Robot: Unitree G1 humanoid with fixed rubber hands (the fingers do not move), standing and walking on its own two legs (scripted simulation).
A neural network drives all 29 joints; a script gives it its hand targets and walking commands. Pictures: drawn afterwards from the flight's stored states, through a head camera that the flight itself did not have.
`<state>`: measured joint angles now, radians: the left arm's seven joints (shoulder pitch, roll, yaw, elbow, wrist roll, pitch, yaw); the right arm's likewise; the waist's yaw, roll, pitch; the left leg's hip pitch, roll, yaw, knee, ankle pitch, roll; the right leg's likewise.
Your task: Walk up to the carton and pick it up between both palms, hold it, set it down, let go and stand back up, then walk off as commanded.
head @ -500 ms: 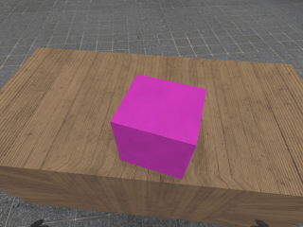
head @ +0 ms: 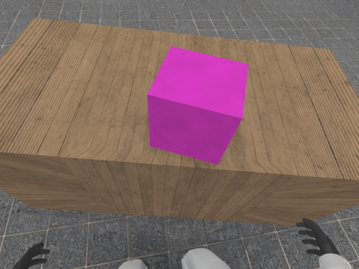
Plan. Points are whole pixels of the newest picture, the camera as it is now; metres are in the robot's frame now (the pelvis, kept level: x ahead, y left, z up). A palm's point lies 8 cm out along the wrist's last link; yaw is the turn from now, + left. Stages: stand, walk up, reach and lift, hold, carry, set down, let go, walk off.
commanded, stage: walk off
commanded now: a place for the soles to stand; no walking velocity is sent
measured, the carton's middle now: (195, 108) +0.53 -0.06 -0.01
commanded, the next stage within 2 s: none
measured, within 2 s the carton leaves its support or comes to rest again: neither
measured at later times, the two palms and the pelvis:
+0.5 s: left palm out of the picture -0.01 +0.28 -0.03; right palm out of the picture -0.12 -0.39 -0.11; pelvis -0.18 -0.04 -0.01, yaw +1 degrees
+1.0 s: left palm out of the picture -0.25 +0.31 -0.09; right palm out of the picture -0.06 -0.37 -0.05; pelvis -0.25 -0.04 -0.02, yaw +1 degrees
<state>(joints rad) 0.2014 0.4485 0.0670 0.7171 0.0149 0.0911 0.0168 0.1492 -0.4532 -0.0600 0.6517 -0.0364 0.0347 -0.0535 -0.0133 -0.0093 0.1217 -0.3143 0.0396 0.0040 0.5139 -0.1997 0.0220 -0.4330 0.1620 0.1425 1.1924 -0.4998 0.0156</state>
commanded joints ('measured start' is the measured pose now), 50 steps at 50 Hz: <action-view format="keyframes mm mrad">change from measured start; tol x32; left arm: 1 55 119 56 -83 1 -7 -17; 50 238 215 100 -172 28 -121 -8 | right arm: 1 106 -191 -52 -69 9 -2 -22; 50 52 -124 -30 -213 -2 -42 37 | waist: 1 -26 164 -157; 7 50 197 -161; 10 52 -281 -40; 26 89 -321 -217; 31 7 285 -5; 50 73 -100 -6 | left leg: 1 357 256 -301 -43 439 213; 7 -14 249 -235 -122 -105 124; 10 -204 -131 -10 545 -457 -27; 19 -251 -181 -206 756 -258 -62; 28 146 -83 -23 -130 -230 -20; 32 -301 308 -612 -378 -719 218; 43 145 177 -245 -155 -597 168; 50 -356 -67 -159 575 -399 7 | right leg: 1 -136 -56 61 -206 -4 1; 8 373 -172 28 -721 120 -53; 13 -215 -385 327 -999 -127 -162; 23 500 -346 185 -821 57 -171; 37 -19 -49 -22 -42 82 30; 45 176 -150 -165 -748 52 -56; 50 292 -490 488 -906 180 -237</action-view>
